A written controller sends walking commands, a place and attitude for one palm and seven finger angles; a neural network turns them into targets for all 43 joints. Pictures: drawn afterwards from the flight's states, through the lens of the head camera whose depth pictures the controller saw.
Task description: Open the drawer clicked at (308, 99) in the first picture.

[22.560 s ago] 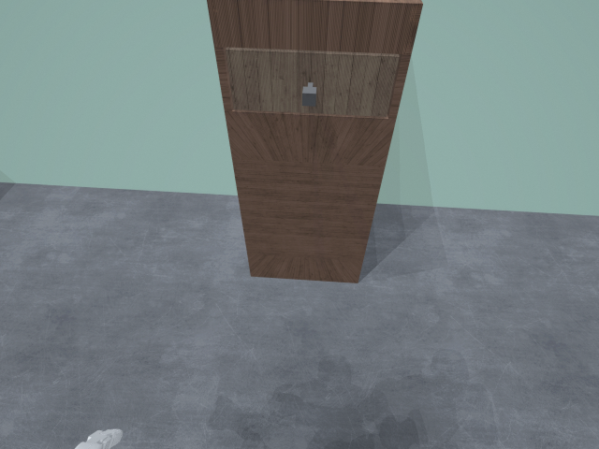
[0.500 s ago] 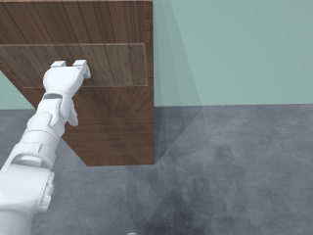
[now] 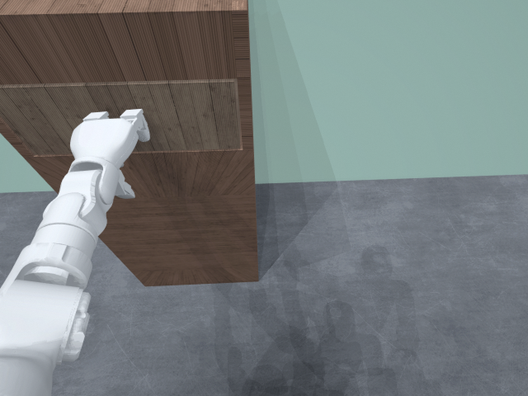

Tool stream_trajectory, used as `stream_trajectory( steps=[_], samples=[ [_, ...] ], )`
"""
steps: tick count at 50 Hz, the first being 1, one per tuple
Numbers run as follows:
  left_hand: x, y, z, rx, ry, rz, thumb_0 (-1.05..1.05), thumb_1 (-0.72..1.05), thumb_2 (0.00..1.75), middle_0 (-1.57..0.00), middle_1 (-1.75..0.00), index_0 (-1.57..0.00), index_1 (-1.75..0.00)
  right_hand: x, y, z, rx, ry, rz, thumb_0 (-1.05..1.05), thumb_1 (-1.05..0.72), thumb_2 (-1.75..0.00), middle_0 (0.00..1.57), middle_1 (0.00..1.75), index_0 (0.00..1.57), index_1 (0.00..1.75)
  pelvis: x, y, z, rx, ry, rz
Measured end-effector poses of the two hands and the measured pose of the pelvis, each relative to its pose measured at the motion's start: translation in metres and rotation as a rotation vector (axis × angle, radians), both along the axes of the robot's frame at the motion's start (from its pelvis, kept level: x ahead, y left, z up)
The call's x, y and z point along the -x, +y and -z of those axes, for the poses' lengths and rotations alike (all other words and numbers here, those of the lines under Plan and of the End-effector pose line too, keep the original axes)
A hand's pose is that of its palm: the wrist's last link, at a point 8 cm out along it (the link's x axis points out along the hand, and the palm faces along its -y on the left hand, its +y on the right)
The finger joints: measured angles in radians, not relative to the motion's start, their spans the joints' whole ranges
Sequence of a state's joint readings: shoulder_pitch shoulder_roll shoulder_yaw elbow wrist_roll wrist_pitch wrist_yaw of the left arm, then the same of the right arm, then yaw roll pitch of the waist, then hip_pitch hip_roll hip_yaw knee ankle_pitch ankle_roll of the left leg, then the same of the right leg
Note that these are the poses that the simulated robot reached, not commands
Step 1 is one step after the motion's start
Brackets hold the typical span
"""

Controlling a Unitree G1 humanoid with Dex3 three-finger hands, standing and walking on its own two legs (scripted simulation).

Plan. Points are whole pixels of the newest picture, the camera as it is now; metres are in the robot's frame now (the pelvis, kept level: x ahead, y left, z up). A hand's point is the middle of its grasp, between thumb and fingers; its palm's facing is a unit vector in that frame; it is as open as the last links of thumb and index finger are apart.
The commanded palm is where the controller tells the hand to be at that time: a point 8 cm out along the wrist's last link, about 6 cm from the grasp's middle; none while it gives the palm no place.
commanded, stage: close the thumb around the handle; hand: left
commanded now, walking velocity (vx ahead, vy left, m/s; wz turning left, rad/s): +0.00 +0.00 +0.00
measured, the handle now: (119, 137) +0.51 +0.23 +0.08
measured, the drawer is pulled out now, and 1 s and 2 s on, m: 0.00 0.02 0.10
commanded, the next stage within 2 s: pull the drawer open in 0.40 s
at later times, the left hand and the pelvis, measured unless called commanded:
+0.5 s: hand (122, 163) +0.47 +0.23 +0.06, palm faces -0.05 -0.03 -1.00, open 6.3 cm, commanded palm +0.45 +0.23 +0.12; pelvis +0.01 -0.01 +0.00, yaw +0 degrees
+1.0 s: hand (119, 173) +0.45 +0.23 +0.06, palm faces -0.03 -0.03 -1.00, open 6.2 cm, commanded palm +0.43 +0.23 +0.12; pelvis +0.03 +0.00 +0.01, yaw +1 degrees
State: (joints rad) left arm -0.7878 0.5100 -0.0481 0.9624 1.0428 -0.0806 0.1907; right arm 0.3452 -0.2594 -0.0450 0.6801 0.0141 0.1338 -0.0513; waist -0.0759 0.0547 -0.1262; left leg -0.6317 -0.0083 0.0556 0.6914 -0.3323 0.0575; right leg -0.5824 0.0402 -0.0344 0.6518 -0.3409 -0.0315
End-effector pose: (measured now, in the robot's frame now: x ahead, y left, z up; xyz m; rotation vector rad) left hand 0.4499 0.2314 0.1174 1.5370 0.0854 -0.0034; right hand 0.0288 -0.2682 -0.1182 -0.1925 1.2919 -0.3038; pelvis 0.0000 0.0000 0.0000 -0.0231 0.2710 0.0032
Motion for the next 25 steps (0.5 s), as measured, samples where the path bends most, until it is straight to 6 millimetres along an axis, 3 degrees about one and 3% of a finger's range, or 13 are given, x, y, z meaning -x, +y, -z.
stream_trajectory(
  steps=[13, 25],
  samples=[
    [-0.002, -0.003, 0.001, -0.011, -0.016, -0.035, 0.00, 0.58, 0.77, -0.40, -1.32, -0.40, -1.31, -0.012, -0.001, 0.003, -0.022, -0.005, 0.001, 0.00, -0.91, -0.90, 0.20, 0.30, 0.20, 0.30, -0.007, -0.004, -0.001, -0.003, 0.001, 0.002],
    [-0.003, -0.003, 0.001, -0.009, -0.004, -0.034, 0.00, 0.59, 0.76, -0.42, -1.35, -0.39, -1.33, -0.024, -0.006, 0.001, -0.015, -0.014, -0.011, 0.00, -0.91, -0.90, 0.20, 0.30, 0.21, 0.30, -0.011, -0.008, -0.002, -0.006, -0.002, -0.003]
  ],
)
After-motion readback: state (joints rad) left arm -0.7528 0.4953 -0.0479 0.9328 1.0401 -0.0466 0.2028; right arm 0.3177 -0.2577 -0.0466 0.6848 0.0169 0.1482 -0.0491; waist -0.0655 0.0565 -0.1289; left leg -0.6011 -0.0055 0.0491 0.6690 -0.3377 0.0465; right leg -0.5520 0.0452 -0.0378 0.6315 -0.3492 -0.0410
